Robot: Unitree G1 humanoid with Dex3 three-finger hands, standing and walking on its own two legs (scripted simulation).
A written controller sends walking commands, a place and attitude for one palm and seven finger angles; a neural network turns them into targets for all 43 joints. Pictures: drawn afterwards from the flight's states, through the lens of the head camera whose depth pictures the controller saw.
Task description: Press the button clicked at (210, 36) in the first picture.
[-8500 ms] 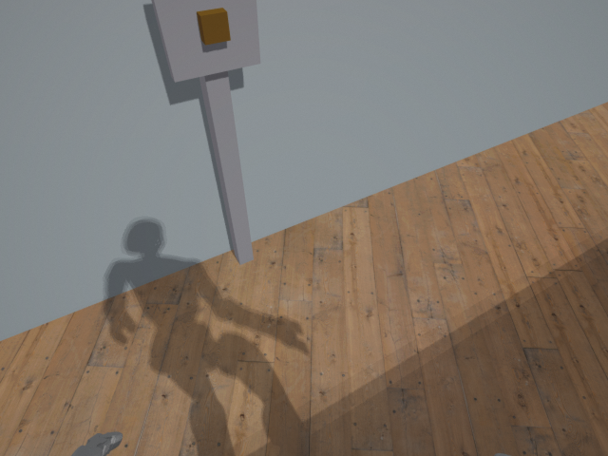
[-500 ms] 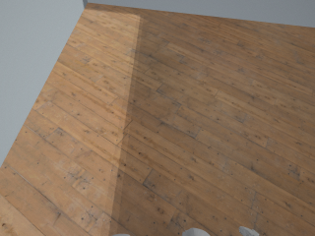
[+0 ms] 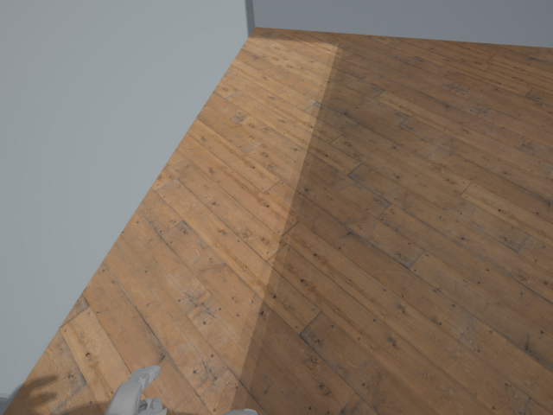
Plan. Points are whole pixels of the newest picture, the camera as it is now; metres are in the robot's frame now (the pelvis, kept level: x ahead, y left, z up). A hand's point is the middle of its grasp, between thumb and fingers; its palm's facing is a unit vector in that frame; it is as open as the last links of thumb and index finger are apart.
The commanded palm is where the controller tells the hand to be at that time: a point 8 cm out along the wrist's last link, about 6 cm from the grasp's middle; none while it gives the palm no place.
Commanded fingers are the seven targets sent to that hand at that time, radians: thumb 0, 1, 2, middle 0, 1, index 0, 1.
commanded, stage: turn to face it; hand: left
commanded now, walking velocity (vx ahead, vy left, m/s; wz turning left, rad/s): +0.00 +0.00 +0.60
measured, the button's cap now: out of the picture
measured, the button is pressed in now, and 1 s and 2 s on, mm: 0 0 0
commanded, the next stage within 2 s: none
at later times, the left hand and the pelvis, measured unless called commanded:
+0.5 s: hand out of the picture -0.07 +0.26 -0.19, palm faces +0.35 -0.90 -0.25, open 7.4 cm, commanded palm none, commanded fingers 0.00 0.90 0.90 -0.20 -0.30 -0.20 -0.30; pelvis -0.01 +0.05 -0.01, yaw +18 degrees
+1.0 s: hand out of the picture +0.03 +0.29 -0.13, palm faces +0.53 -0.81 -0.26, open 7.4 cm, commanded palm none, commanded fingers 0.00 0.90 0.90 -0.20 -0.30 -0.20 -0.30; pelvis +0.00 +0.04 +0.01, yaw +35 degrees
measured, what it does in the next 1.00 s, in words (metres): steps on the spot, turning left: left foot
